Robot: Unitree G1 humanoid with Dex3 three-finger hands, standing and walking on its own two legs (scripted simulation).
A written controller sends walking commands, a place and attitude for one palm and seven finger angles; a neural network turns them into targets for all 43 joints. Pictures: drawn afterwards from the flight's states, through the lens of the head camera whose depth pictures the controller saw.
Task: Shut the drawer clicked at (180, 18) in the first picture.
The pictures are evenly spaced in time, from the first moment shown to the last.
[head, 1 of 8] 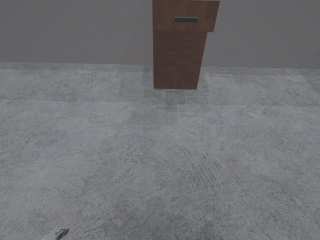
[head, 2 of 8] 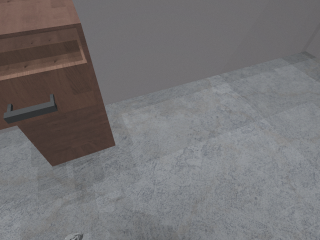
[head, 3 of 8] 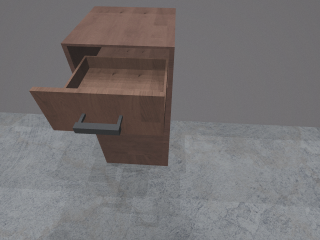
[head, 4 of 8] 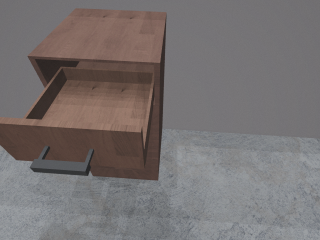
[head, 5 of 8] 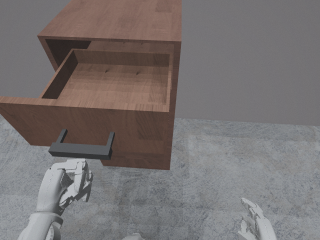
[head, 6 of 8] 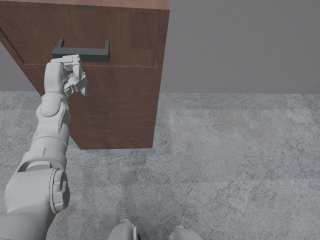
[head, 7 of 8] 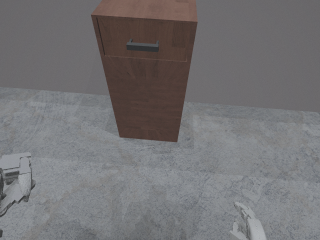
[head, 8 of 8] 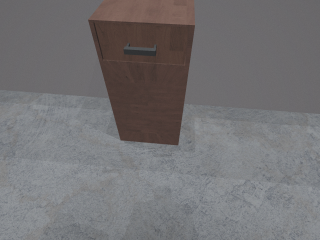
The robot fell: no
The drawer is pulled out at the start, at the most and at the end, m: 0.29 0.29 0.00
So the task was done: yes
